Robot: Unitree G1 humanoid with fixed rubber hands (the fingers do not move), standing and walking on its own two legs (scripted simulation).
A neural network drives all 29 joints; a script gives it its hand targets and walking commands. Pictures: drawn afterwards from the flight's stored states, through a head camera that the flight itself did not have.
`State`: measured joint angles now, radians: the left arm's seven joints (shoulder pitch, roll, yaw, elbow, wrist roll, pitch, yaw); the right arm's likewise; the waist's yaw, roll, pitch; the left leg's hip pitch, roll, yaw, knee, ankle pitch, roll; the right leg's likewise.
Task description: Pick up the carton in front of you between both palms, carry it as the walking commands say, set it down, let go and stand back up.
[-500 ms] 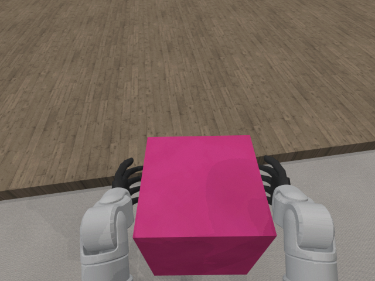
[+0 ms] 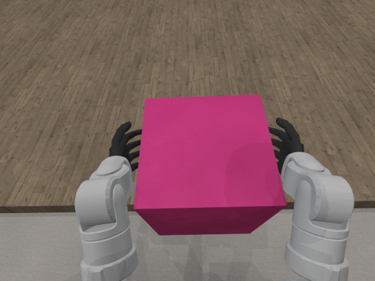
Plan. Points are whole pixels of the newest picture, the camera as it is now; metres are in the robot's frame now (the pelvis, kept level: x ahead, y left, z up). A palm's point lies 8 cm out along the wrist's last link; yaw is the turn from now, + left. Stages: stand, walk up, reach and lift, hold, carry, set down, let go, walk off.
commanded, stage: carry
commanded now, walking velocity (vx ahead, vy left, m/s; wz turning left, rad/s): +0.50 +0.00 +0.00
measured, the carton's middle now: (203, 173) +0.32 +0.01 +0.05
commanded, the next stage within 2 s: none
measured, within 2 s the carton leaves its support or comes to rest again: neither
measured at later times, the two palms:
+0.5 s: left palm (155, 39) +0.73 +0.15 +0.13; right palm (260, 41) +0.69 -0.15 +0.13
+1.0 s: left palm out of the picture +1.03 +0.15 +0.20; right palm out of the picture +1.07 -0.15 +0.20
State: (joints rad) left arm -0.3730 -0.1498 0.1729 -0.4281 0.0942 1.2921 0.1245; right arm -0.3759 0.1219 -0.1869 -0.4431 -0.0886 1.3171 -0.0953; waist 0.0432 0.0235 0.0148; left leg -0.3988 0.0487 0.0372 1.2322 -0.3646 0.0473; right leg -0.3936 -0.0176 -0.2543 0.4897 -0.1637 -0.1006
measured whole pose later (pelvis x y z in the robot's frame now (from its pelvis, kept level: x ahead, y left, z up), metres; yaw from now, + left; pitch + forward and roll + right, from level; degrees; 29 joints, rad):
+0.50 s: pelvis +0.32 +0.03 +0.00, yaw -3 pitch +5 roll -1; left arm -0.87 0.03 0.29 0.07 0.07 1.35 0.14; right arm -0.85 0.00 -0.26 0.07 -0.05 1.33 -0.15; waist -0.06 -0.01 0.09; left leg -0.42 -0.01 0.16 0.55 -0.23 0.11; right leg -0.58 -0.01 -0.03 1.41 -0.40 -0.06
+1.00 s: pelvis +0.67 -0.05 +0.08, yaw +1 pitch +4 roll +0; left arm -0.76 -0.01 0.24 -0.03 0.02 1.26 0.16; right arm -0.75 0.06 -0.31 -0.10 -0.11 1.30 -0.10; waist 0.13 -0.03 0.13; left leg -0.66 -0.04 -0.04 1.54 -0.38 0.08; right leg -0.49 0.05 -0.17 0.69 -0.27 -0.14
